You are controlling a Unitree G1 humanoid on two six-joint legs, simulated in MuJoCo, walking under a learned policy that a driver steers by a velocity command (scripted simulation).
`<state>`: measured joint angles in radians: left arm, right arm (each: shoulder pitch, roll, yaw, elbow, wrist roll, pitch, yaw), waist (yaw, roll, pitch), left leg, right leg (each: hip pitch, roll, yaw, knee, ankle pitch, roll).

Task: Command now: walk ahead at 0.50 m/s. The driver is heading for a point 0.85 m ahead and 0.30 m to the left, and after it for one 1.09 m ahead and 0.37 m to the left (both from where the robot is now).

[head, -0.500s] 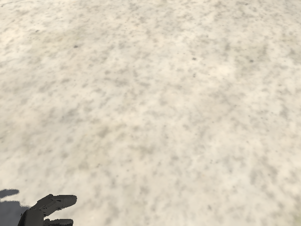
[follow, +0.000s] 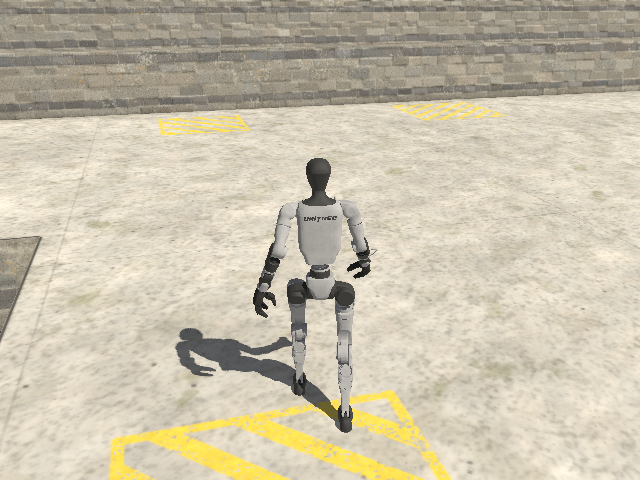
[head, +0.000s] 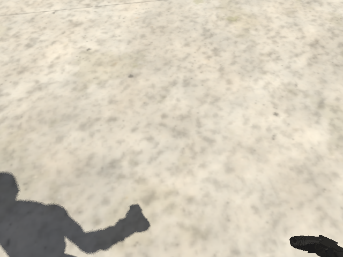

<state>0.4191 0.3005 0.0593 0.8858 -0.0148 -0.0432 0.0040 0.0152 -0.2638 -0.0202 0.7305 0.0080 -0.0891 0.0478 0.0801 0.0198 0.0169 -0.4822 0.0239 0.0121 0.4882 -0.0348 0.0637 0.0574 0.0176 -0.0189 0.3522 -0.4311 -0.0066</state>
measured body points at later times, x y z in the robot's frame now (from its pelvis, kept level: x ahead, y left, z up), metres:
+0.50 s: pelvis +0.27 -0.02 +0.00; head +0.30 -0.02 +0.45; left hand +0.49 +0.24 -0.07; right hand +0.27 -0.30 -0.13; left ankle +0.13 +0.11 -0.72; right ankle +0.41 -0.13 -0.73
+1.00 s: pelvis +0.52 +0.05 +0.00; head +0.54 +0.07 +0.45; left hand +0.42 +0.33 -0.14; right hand +0.81 -0.10 -0.08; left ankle +0.60 +0.19 -0.72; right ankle +0.41 -0.13 -0.72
